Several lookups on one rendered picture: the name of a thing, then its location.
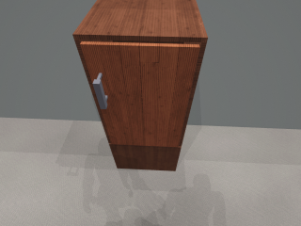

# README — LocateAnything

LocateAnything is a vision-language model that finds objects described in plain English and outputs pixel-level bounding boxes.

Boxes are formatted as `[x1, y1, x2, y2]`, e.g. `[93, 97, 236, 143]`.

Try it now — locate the cupboard door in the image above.
[80, 41, 200, 148]

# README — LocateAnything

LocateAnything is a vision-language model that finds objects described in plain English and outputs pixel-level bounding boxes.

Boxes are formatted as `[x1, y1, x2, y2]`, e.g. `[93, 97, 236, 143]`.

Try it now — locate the handle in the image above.
[92, 73, 108, 109]

